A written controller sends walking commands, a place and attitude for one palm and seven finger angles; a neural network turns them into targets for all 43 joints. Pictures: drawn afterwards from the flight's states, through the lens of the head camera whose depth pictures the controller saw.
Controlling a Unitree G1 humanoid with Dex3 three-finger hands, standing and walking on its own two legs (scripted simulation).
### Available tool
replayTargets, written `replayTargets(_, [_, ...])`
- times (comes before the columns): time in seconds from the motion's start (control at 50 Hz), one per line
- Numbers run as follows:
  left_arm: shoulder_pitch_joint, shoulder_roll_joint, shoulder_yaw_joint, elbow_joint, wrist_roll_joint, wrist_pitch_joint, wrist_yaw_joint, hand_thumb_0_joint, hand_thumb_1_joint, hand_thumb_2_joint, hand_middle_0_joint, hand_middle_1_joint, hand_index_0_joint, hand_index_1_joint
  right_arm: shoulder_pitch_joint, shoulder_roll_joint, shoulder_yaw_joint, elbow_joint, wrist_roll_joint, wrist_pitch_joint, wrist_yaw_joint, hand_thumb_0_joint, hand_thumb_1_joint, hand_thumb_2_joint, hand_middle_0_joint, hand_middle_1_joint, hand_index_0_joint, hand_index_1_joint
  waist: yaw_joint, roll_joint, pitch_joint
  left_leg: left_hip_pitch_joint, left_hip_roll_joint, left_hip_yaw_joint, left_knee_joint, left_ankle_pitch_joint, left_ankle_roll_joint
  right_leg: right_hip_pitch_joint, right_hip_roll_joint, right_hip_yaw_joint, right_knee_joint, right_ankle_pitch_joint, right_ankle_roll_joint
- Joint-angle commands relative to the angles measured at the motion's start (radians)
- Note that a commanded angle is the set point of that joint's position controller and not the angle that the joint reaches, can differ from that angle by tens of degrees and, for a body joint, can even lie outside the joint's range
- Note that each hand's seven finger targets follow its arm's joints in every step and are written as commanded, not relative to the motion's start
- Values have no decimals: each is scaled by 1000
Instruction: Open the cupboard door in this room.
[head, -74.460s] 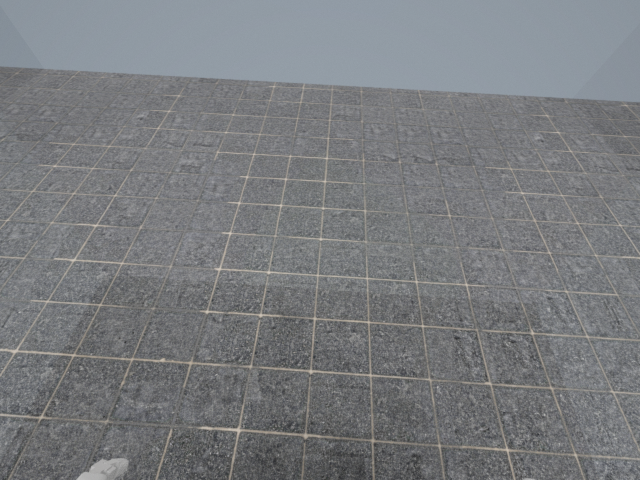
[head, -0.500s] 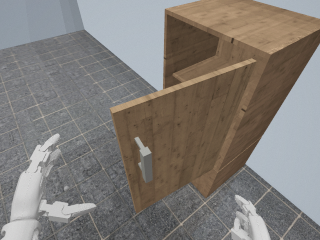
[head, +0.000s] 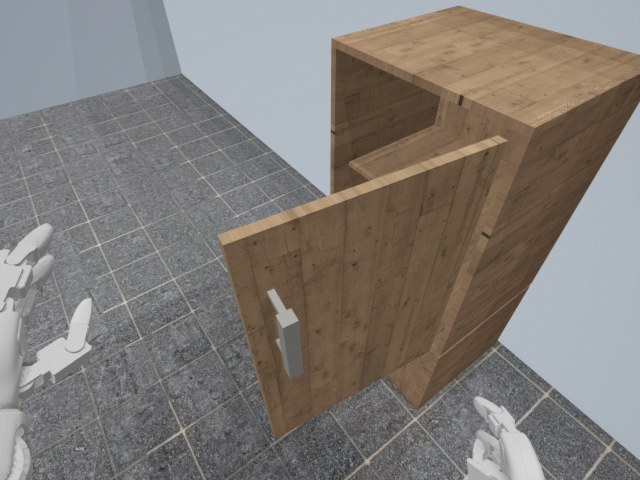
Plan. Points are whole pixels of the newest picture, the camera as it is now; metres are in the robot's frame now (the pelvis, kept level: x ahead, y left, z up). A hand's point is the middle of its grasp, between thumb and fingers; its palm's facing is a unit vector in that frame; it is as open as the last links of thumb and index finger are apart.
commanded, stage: draw the hand back to the body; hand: left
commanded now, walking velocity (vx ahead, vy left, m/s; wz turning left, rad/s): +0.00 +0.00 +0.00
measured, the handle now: (284, 334) +0.30 +0.10 +0.02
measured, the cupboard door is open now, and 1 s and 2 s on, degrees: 83 83 83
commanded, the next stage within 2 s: step back with the hand held close in 0.36 s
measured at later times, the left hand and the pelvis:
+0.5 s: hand (93, 361) +0.17 +0.24 +0.16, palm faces +0.46 -0.79 -0.40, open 7.4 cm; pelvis -0.02 -0.03 +0.00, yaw -1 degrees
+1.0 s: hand (38, 399) +0.13 +0.26 +0.16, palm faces +0.43 -0.76 -0.49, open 7.4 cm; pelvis -0.07 +0.00 -0.01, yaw -1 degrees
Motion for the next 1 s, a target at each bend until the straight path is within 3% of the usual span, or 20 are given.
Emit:
replayTargets(0.0, [-67,148,106,-190,-5,-72,18,0,900,900,-200,-300,-200,-300,-110,-102,-44,-146,0,-48,-7,0,-900,-900,200,300,200,300,-10,14,-66,-139,70,-58,-78,430,-74,156,-24,69,-21,193,-14])
replayTargets(0.04, [-68,127,80,-169,-5,-68,11,0,900,900,-200,-300,-200,-300,-115,-107,-46,-144,4,-41,-3,0,-900,-900,200,300,200,300,-15,9,-36,-146,73,-60,-85,402,-71,140,-23,69,-27,169,-13])
replayTargets(0.1, [-80,149,97,-172,-6,-73,13,0,900,900,-200,-300,-200,-300,-121,-107,-49,-147,4,-38,-5,0,-900,-900,200,300,200,300,-11,-24,-44,-155,66,-52,-90,324,-53,151,-23,77,-37,147,-12])
replayTargets(0.22, [-104,192,126,-207,-2,-82,24,0,900,900,-200,-300,-200,-300,-134,-102,-46,-142,3,-49,-15,0,-900,-900,200,300,200,300,-6,41,-67,-155,56,-48,-90,256,-44,170,-30,95,-51,116,-16])
replayTargets(0.34, [-108,169,106,-180,-4,-89,25,0,900,900,-200,-300,-200,-300,-141,-94,-45,-131,5,-64,-17,0,-900,-900,200,300,200,300,-12,21,-6,-164,54,-46,-95,189,-35,132,-33,107,-83,39,-15])
replayTargets(0.36, [-97,174,116,-170,-5,-92,26,0,900,900,-200,-300,-200,-300,-138,-94,-47,-130,4,-67,-18,0,-900,-900,200,300,200,300,-9,-9,-15,-164,53,-44,-92,192,-31,140,-34,107,-83,39,-13])
replayTargets(0.44, [-95,164,105,-157,-8,-99,22,0,900,900,-200,-300,-200,-300,-142,-94,-50,-124,5,-70,-17,0,-900,-900,200,300,200,300,-9,10,-6,-159,51,-35,-87,172,-27,129,-41,121,-100,7,-10])
replayTargets(0.46, [-193,206,130,-212,-6,-110,29,0,900,900,-200,-300,-200,-300,-148,-98,-49,-122,7,-74,-17,0,-900,-900,200,300,200,300,-13,25,-38,-153,48,-40,-87,164,-26,141,-44,125,-100,-5,-10])
replayTargets(0.48, [-239,307,258,-217,0,-149,36,0,900,900,-200,-300,-200,-300,-103,-112,-52,-157,15,-53,-19,0,-900,-900,200,300,200,300,-61,-52,41,-229,63,-66,-35,76,-7,20,-103,254,-164,-22,-13])
replayTargets(0.5, [-127,221,196,-127,3,-149,23,0,900,900,-200,-300,-200,-300,-91,-98,-57,-138,11,-35,-17,0,-900,-900,200,300,200,300,-67,-118,11,-195,55,-67,21,68,-4,-11,-143,267,-189,-54,-21])
replayTargets(0.52, [-115,221,189,-124,7,-144,20,0,900,900,-200,-300,-200,-300,-106,-97,-57,-146,11,-25,-14,0,-900,-900,200,300,200,300,-65,-119,27,-180,50,-65,44,70,-4,-52,-159,274,-206,-57,-28])
replayTargets(0.54, [-73,195,168,-111,9,-145,17,0,900,900,-200,-300,-200,-300,-104,-93,-55,-143,10,-19,-13,0,-900,-900,200,300,200,300,-70,-117,-7,-174,51,-53,67,74,-6,-61,-179,275,-200,-62,-32])
replayTargets(0.58, [-12,180,153,-139,9,-154,18,0,900,900,-200,-300,-200,-300,-95,-103,-61,-147,9,-10,-12,0,-900,-900,200,300,200,300,-72,-70,-74,-177,56,-49,78,81,-10,-55,-201,258,-173,-42,-40])
replayTargets(0.6, [8,177,148,-159,9,-155,20,0,900,900,-200,-300,-200,-300,-92,-105,-62,-150,9,-6,-12,0,-900,-900,200,300,200,300,-74,-61,-94,-181,59,-52,62,87,-12,-49,-199,241,-156,-28,-39])
replayTargets(0.62, [23,201,171,-189,7,-162,26,0,900,900,-200,-300,-200,-300,-101,-112,-65,-152,6,-6,-17,0,-900,-900,200,300,200,300,-66,0,-129,-183,67,-58,32,121,-14,-18,-195,224,-112,45,-43])
replayTargets(0.64, [53,199,170,-212,6,-163,30,0,900,900,-200,-300,-200,-300,-97,-113,-66,-160,6,-2,-19,0,-900,-900,200,300,200,300,-69,16,-154,-196,78,-70,6,152,-16,5,-177,206,-71,89,-36])
replayTargets(0.72, [58,263,236,-281,10,-163,49,0,900,900,-200,-300,-200,-300,-110,-123,-80,-181,7,16,-30,0,-900,-900,200,300,200,300,-61,-19,-191,-285,110,-118,-22,260,-19,71,-126,165,47,230,-18])
replayTargets(0.78, [66,248,232,-281,12,-161,53,0,900,900,-200,-300,-200,-300,-104,-119,-85,-197,9,24,-35,0,-900,-900,200,300,200,300,-67,-41,-171,-336,119,-127,-11,285,-20,62,-118,173,99,290,-17])
replayTargets(0.86, [65,232,222,-256,15,-156,56,0,900,900,-200,-300,-200,-300,-99,-124,-88,-199,11,31,-38,0,-900,-900,200,300,200,300,-70,-37,-136,-403,130,-141,-16,188,-11,34,-118,191,119,226,-13])
replayTargets(0.98, [28,213,200,-271,37,-165,57,0,900,900,-200,-300,-200,-300,-89,-137,-85,-217,12,29,-35,0,-900,-900,200,300,200,300,-77,-14,-60,-589,149,-171,-63,-189,40,25,-106,214,141,-19,2])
